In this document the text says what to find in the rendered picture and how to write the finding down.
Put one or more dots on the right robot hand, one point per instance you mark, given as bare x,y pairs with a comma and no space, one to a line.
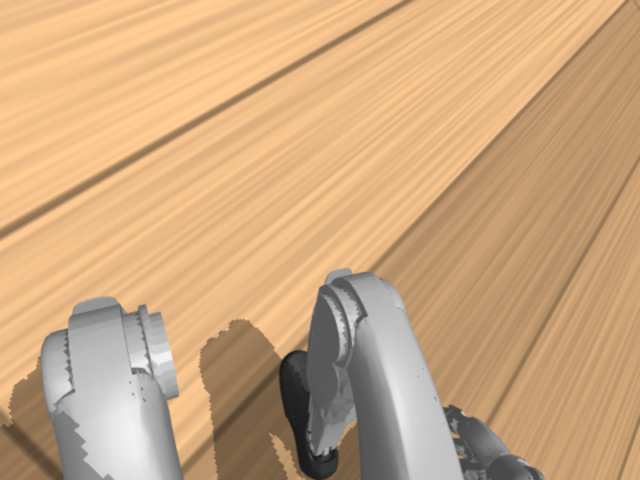
478,444

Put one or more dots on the right robot foot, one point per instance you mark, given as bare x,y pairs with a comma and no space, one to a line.
295,397

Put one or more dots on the right robot arm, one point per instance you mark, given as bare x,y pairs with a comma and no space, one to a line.
512,467

